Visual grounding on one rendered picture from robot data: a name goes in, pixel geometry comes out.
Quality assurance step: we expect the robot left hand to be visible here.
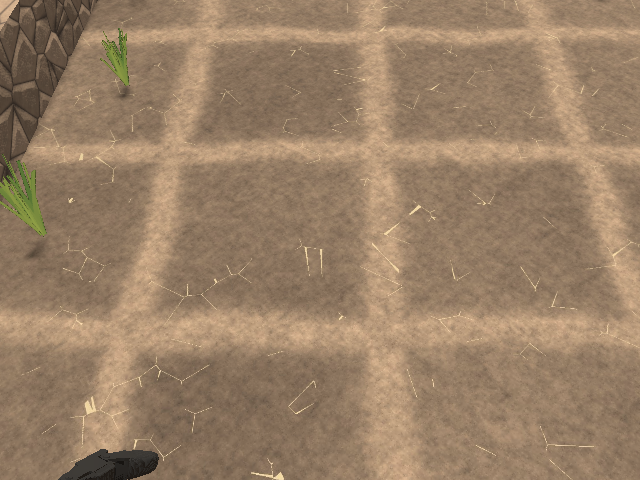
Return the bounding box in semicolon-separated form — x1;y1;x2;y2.
58;449;159;480

